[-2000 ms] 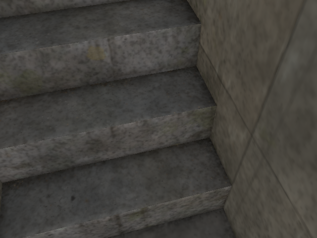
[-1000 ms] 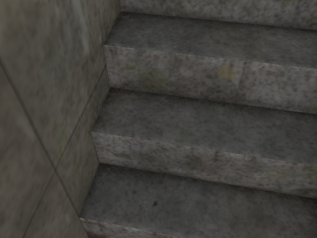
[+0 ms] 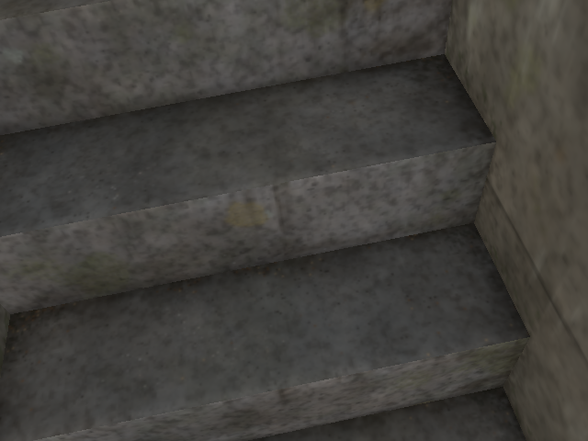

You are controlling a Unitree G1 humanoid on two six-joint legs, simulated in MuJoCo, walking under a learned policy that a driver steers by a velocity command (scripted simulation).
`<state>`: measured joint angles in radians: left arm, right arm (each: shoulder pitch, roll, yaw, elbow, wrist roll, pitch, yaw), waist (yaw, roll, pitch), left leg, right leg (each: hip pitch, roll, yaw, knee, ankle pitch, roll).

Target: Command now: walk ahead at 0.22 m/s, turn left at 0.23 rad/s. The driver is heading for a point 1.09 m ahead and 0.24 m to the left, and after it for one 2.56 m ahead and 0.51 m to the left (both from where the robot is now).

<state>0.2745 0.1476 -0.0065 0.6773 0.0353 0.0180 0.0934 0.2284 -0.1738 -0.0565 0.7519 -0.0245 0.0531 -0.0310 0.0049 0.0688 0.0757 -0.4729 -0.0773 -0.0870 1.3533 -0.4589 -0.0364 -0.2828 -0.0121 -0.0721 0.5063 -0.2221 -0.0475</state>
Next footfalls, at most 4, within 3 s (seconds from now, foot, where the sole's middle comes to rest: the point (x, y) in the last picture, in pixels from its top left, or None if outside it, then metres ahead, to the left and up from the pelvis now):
0.28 left None -0.01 0.12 -0.77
0.66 right None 0.31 -0.02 -0.57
1.24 left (104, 362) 0.47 0.38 -0.36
1.90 right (211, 145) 0.75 0.19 -0.16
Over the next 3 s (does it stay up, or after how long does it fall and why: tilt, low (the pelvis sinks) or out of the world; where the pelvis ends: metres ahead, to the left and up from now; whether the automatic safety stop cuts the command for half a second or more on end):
stays up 0.96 0.18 0.80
